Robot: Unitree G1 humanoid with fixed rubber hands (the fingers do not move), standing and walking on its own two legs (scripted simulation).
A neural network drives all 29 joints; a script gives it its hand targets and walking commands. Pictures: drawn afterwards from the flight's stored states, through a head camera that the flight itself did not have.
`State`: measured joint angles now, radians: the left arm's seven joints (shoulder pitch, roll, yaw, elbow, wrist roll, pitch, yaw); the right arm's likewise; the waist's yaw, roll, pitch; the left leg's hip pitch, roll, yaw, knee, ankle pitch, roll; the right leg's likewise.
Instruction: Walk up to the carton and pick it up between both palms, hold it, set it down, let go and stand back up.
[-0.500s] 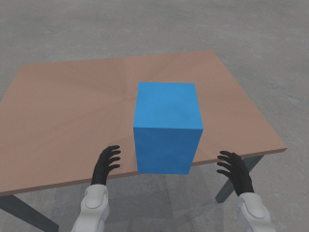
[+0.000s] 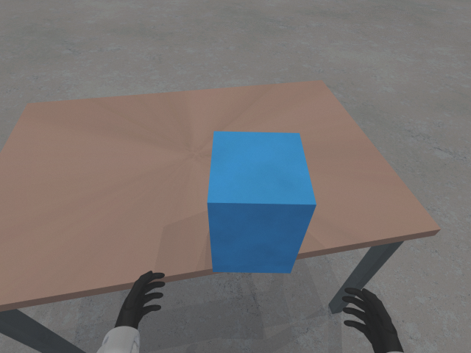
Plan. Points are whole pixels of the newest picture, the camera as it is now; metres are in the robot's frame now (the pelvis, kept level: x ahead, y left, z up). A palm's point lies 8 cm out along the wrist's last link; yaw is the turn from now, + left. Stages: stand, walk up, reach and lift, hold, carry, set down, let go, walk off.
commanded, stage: set down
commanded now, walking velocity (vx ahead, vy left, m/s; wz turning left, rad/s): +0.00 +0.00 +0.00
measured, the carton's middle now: (254, 205) +0.39 +0.00 +0.02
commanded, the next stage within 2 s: let go in 0.76 s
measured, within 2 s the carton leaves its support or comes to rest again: neither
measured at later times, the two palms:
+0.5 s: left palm (112, 350) +0.14 +0.23 -0.08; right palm out of the picture +0.14 -0.21 -0.08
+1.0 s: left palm out of the picture +0.14 +0.24 -0.09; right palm out of the picture +0.14 -0.22 -0.09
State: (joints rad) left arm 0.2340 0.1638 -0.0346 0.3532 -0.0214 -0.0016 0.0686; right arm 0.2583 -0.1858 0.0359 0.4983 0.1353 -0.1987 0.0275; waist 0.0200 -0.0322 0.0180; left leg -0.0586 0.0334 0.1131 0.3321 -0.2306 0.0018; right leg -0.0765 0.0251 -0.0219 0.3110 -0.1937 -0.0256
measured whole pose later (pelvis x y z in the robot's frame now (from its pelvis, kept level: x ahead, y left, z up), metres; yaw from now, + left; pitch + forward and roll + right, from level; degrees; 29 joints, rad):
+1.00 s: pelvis -0.01 +0.00 +0.00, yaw +1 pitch -3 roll -1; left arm 0.19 0.21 -0.01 0.50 -0.01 0.11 0.03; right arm 0.18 -0.18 -0.04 0.74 -0.01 -0.20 0.04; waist 0.02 -0.02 0.08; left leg -0.11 0.03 0.10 0.42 -0.26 0.01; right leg -0.11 0.02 -0.04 0.38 -0.21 -0.02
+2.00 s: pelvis -0.03 +0.02 -0.01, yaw +5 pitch +0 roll -1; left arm 0.36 0.16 0.01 0.99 0.03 -0.01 0.03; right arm 0.40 -0.14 -0.01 0.94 -0.02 -0.01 -0.02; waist 0.01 -0.01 -0.03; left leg -0.24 -0.01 0.03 0.48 -0.24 0.04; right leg -0.21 -0.02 -0.10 0.42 -0.21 0.00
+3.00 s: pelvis -0.03 +0.01 -0.01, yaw +5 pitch -1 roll -1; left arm 0.36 0.09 -0.02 1.22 0.02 -0.01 0.04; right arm 0.40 -0.08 0.01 1.14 -0.02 -0.02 -0.04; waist 0.01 -0.01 -0.02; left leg -0.21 -0.02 0.03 0.44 -0.21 0.04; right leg -0.20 -0.04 -0.10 0.41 -0.21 0.00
